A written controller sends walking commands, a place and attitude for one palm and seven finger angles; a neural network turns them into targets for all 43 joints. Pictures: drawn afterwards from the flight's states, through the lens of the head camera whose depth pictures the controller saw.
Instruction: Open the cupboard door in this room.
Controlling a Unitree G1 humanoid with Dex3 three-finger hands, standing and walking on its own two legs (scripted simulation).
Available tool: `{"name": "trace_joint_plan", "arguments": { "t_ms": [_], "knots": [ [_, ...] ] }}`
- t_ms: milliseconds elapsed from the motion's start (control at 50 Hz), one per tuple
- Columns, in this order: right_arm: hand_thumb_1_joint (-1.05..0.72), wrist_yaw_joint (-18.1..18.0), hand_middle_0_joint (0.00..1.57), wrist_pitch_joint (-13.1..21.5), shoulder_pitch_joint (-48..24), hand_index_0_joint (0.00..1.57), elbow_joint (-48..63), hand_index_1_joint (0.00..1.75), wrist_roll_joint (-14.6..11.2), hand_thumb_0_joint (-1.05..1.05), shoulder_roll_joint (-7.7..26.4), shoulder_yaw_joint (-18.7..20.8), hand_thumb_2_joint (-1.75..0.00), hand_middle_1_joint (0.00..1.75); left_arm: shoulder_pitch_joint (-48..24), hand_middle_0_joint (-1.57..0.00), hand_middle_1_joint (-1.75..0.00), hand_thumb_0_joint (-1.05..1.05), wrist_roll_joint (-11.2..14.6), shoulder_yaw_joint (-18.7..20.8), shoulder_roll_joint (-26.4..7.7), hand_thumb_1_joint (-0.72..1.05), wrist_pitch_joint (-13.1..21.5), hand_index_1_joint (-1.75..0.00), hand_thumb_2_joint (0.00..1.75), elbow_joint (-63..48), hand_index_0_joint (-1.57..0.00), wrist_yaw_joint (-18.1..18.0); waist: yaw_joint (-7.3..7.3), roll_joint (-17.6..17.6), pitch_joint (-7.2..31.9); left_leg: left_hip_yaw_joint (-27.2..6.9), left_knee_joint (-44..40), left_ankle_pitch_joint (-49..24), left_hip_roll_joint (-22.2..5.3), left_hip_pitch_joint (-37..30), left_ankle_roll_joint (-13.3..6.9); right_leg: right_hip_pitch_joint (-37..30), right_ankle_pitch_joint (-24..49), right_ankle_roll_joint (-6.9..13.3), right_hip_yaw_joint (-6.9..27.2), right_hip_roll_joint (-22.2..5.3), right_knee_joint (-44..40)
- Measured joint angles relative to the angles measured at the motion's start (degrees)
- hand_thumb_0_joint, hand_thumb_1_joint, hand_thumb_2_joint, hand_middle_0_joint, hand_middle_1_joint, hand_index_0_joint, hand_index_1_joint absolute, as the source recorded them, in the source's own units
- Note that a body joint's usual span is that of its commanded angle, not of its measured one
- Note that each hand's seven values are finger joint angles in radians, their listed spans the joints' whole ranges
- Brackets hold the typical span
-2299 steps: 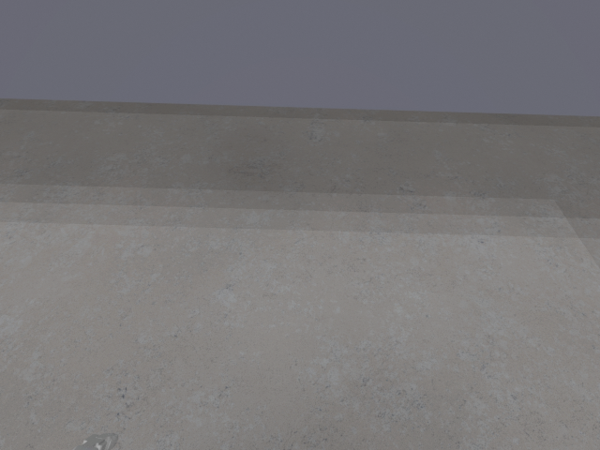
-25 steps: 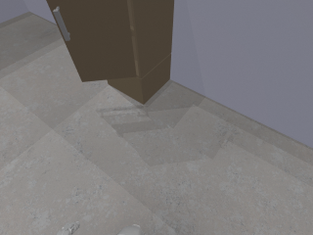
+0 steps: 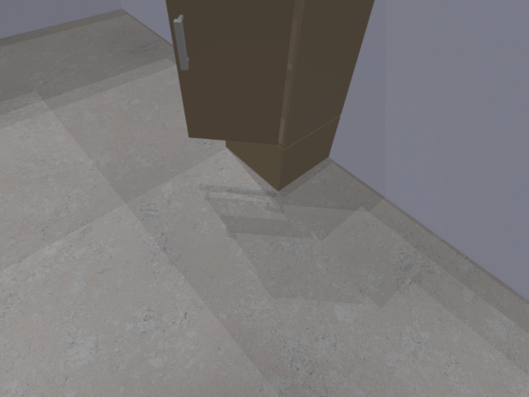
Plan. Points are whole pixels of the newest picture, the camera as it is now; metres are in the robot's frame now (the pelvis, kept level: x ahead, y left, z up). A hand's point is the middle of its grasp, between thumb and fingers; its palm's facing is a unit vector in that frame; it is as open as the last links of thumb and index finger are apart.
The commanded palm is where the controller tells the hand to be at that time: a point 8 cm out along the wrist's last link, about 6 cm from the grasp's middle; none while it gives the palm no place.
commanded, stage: take the last steps up to it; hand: left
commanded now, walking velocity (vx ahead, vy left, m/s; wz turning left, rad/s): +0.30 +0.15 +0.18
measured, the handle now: (182, 42) +1.09 +0.35 -0.04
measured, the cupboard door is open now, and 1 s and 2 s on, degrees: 44 44 44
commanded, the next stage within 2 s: come to a stop and stand still in 1.38 s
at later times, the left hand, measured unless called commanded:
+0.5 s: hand out of the picture +0.04 +0.19 -0.18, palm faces +0.23 -0.96 -0.15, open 7.4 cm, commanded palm none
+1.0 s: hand (151, 256) +0.39 +0.27 -0.16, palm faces +0.09 -0.97 -0.23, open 7.4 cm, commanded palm none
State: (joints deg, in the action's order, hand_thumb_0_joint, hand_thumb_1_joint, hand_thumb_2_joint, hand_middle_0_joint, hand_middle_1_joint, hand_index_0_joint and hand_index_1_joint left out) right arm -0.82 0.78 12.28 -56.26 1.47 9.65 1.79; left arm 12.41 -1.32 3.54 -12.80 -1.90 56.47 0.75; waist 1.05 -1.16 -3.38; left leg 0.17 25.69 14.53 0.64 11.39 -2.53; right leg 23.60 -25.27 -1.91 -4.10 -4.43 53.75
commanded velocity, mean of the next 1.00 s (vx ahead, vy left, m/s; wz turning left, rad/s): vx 0.30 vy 0.08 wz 0.01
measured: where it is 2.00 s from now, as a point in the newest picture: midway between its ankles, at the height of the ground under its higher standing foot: (228, 304)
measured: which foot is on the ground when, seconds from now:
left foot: down 0.00-0.12, up 0.14-0.50, down 0.52-0.92, up 0.94-1.00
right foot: up 0.00-0.10, down 0.12-0.52, up 0.54-0.90, down 0.92-1.00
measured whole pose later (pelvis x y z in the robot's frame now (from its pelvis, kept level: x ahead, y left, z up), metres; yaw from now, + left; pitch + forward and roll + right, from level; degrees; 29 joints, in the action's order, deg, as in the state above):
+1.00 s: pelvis +0.30 +0.08 -0.01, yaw +4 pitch -1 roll +1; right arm 0.3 0.5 18.9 -64.1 1.4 10.2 2.9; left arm 9.4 -1.4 2.7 -9.1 3.8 55.0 0.2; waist -0.4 1.5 -2.4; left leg 5.7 50.8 26.3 -1.3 16.6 -0.4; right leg 16.0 -17.1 2.9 -7.1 -2.4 33.5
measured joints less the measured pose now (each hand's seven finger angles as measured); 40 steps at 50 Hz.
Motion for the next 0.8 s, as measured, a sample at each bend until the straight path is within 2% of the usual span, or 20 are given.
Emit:
{"name": "trace_joint_plan", "arguments": {
  "t_ms": [100,120,140,180,220,280,320,380,480,500,520,560,600,640,700,800],
  "knots": [
    [-0.91,0.4,0.2,-0.6,3.7,0.2,-2.0,0.3,-0.1,0.0,0.9,0.5,-0.9,0.3,-1.1,-0.2,-0.3,0.0,-0.1,-0.2,0.9,0.91,1.5,-0.3,0.9,-1.3,-0.19,0.4,-0.85,1.7,0.9,-0.9,1.7,2.2,0.8,-1.1,0.6,-5.6,3.6,0.4,-1.4,1.0,-15.9],
    [-0.91,0.5,0.2,-0.8,4.7,0.2,-2.3,0.3,-0.2,0.0,1.0,0.6,-0.9,0.3,-0.8,-0.2,-0.3,0.0,-0.2,-0.2,0.8,0.91,2.2,-0.3,0.9,-1.9,-0.19,0.5,-0.83,1.3,1.3,-0.9,4.3,3.9,1.4,-0.3,0.7,-7.9,3.4,0.8,-1.4,0.8,-20.4],
    [-0.91,0.7,0.2,-1.0,5.3,0.2,-2.7,0.3,-0.5,0.0,1.2,0.8,-0.9,0.3,-0.8,-0.2,-0.3,0.0,-0.4,-0.2,0.9,0.91,2.9,-0.3,0.9,-2.1,-0.19,0.3,-0.55,1.2,1.3,-0.6,8.8,7.7,1.7,1.3,0.7,-8.4,7.0,1.4,-1.4,0.5,-21.6],
    [-0.91,1.1,0.2,-2.3,5.6,0.2,-3.9,0.3,-0.2,0.01,2.1,1.3,-0.9,0.3,-0.4,-0.2,-0.3,0.0,-0.3,-0.5,2.0,0.91,3.7,-0.3,0.9,-1.9,-0.2,-0.2,-0.5,2.6,1.0,-1.0,21.5,12.3,1.2,6.0,1.2,-9.3,7.5,2.0,-2.9,0.4,-19.8],
    [-0.91,1.7,0.2,-3.2,4.9,0.2,-4.7,0.3,0.2,0.01,2.6,1.9,-0.9,0.3,1.5,-0.2,-0.3,0.0,-0.2,-0.8,2.8,0.91,4.2,-0.3,0.9,-1.4,-0.2,-0.8,-0.38,2.8,1.2,-0.4,31.4,8.8,0.3,11.1,2.0,-11.2,6.9,2.0,-3.3,0.2,-21.6],
    [-0.91,2.3,0.2,-3.1,3.6,0.2,-4.2,0.3,0.3,0.01,2.7,2.4,-0.9,0.3,4.4,-0.2,-0.3,0.0,-0.1,-1.0,3.6,0.9,4.4,-0.3,0.9,0.8,-0.2,-1.1,-0.9,2.0,1.7,0.9,35.5,1.8,-2.4,16.7,3.5,-15.0,8.6,1.1,-3.9,-0.4,-27.5],
    [-0.91,2.6,0.2,-2.7,2.9,0.19,-3.5,0.3,0.1,0.01,2.6,2.4,-0.9,0.3,6.0,-0.2,-0.3,0.0,-0.1,-1.2,4.0,0.9,4.7,-0.3,0.9,2.4,-0.2,-1.1,-1.03,1.2,1.7,1.5,33.2,-1.0,-4.0,18.7,4.3,-17.5,9.4,0.7,-4.5,-1.0,-31.1],
    [-0.91,3.0,0.2,-2.1,1.5,0.19,-2.7,0.3,-0.1,0.01,2.3,2.4,-0.9,0.3,7.8,-0.2,-0.3,0.0,-0.2,-1.5,4.6,0.9,5.2,-0.3,0.9,4.4,-0.2,-1.0,-0.34,0.1,1.1,2.6,25.6,-2.8,-5.3,19.5,4.8,-20.4,9.5,-0.5,-5.4,-2.2,-34.1],
    [-0.91,3.4,0.19,-0.8,-1.5,0.19,-1.6,0.3,-0.2,0.01,1.8,1.8,-0.9,0.3,10.6,-0.2,-0.3,0.0,-0.5,-1.3,4.7,0.9,4.9,-0.3,0.9,6.8,-0.2,-0.9,1.77,-0.9,-0.3,4.9,10.4,-2.5,-4.7,15.3,3.6,-23.0,5.2,-3.5,-6.4,-4.6,-31.9],
    [-0.91,3.4,0.19,-0.1,-1.9,0.19,-1.2,0.3,-0.2,0.01,1.8,1.5,-0.9,0.3,11.4,-0.21,-0.3,0.0,-0.5,-1.2,4.7,0.9,4.6,-0.3,0.9,7.1,-0.2,-0.9,1.93,-1.0,-0.4,5.5,7.2,-2.5,-4.3,13.2,3.2,-22.7,3.2,-3.9,-6.3,-5.1,-29.4],
    [-0.91,3.2,0.2,0.8,-2.2,0.19,-0.5,0.3,0.0,0.01,2.0,1.4,-0.9,0.3,12.3,-0.21,-0.3,0.0,-0.3,-1.1,4.8,0.9,4.2,-0.3,0.9,7.4,-0.2,-0.8,1.92,-0.3,-0.1,5.4,5.3,-3.9,-4.5,11.9,2.2,-21.1,0.8,-3.2,-6.1,-5.4,-24.6],
    [-0.91,2.1,0.2,2.0,-3.6,0.19,-0.1,0.3,0.3,0.0,0.7,1.3,-0.9,0.3,11.4,-0.21,-0.3,0.0,0.0,-0.9,3.8,0.9,2.7,-0.3,0.9,8.1,-0.2,-0.9,1.44,-1.6,-1.3,6.2,10.2,-3.3,-3.7,12.8,1.1,-14.6,-4.4,-0.6,-1.9,-5.4,-7.8],
    [-0.9,1.3,0.2,2.4,-3.9,0.19,0.1,0.3,0.3,0.0,-0.6,0.8,-0.9,0.3,9.6,-0.2,-0.3,0.0,0.1,-0.6,2.9,0.9,1.8,-0.3,0.9,8.2,-0.2,-1.0,1.53,-2.3,-1.5,7.5,10.7,-1.3,-3.6,11.3,0.6,-7.0,-3.5,1.3,0.6,-3.7,6.7],
    [-0.9,0.6,0.2,2.7,-3.2,0.2,-0.2,0.3,0.3,0.0,-1.7,0.4,-0.9,0.3,7.3,-0.2,-0.3,0.01,0.0,-0.3,2.3,0.91,1.7,-0.3,0.9,7.5,-0.2,-0.8,1.32,-2.3,-1.3,8.6,7.9,-1.3,-3.2,8.6,0.8,-1.2,-0.1,2.1,0.3,-2.7,12.8],
    [-0.94,-0.5,0.2,3.3,-1.5,0.2,-0.6,0.3,-0.1,-0.01,-1.3,1.3,-0.9,0.3,4.1,-0.2,-0.3,0.01,-0.2,0.1,2.0,0.91,1.9,-0.3,0.9,5.2,-0.19,-0.6,0.75,-1.7,-0.1,9.8,2.6,-2.3,-2.2,4.5,0.2,4.0,3.8,2.4,-1.0,-2.0,10.7],
    [-0.94,-0.1,0.2,2.6,2.4,0.2,-3.0,0.3,0.3,-0.01,0.0,1.1,-0.9,0.3,-1.0,-0.2,-0.3,0.0,-0.3,0.2,2.3,0.91,2.2,-0.3,0.9,1.1,-0.19,-0.1,-0.21,-0.4,1.4,10.7,-3.4,-2.4,-0.6,-1.3,0.1,4.5,8.4,2.2,-2.1,-1.5,-3.8]
  ]
}}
